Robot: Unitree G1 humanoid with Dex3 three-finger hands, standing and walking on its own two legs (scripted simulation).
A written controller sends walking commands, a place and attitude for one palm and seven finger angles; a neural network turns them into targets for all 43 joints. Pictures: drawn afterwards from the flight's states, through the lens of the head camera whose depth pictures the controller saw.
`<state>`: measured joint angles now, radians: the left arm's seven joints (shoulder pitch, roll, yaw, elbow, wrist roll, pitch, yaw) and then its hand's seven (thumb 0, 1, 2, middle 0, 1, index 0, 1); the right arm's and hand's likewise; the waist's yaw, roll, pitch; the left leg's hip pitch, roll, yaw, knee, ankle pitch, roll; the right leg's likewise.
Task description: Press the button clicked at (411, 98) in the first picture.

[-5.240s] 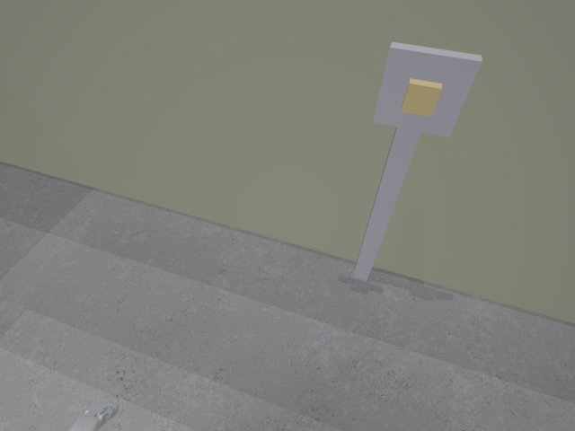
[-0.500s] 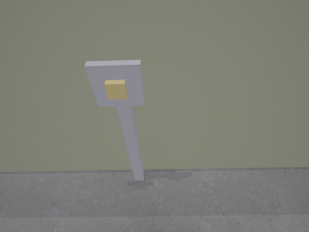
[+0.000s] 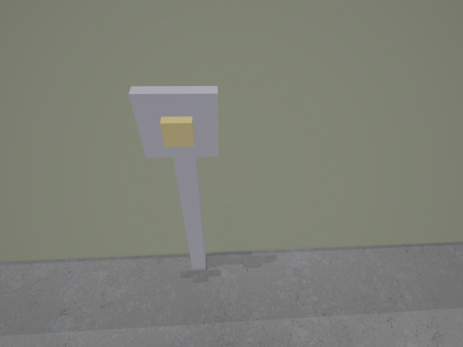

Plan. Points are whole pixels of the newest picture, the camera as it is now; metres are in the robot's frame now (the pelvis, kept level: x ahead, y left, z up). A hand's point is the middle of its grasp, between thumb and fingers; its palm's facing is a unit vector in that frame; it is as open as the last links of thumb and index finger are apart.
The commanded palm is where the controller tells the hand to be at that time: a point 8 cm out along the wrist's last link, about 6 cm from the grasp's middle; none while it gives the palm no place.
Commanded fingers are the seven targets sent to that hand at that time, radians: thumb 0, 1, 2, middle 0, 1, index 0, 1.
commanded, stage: come to a stop and stand still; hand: left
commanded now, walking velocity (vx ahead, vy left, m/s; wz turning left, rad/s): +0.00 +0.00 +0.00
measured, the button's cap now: (178, 131) +0.54 +0.16 +0.07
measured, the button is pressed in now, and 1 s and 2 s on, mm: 0 0 0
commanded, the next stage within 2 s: look again from close up in 0.64 s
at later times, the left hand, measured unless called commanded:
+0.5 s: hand out of the picture -0.07 +0.12 -0.17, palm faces +0.06 -0.99 -0.15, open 7.4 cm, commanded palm none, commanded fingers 0.00 0.90 0.90 -0.20 -0.30 -0.20 -0.30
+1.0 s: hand out of the picture -0.04 +0.14 -0.18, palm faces +0.06 -0.98 -0.19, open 7.4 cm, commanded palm none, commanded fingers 0.00 0.90 0.90 -0.20 -0.30 -0.20 -0.30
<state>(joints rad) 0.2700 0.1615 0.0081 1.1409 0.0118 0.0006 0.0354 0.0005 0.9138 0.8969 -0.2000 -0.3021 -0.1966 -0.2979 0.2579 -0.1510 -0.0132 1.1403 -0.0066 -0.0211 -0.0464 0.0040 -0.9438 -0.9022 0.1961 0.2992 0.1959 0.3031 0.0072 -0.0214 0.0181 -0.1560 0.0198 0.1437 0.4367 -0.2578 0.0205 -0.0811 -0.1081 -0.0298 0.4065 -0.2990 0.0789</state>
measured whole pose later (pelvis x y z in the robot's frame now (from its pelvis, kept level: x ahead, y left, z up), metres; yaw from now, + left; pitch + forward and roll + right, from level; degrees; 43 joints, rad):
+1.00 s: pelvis -0.04 -0.03 -0.01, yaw +2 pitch -1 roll +0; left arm 0.30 0.15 0.00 1.07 0.02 -0.01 0.04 0.00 0.91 0.90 -0.20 -0.30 -0.20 -0.30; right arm 0.29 -0.16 -0.01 1.06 -0.02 0.00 -0.02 0.01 -0.93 -0.90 0.19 0.30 0.19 0.30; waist -0.01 0.00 0.01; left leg -0.29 0.06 0.08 0.55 -0.24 -0.01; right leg -0.19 -0.07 -0.08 0.54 -0.32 0.03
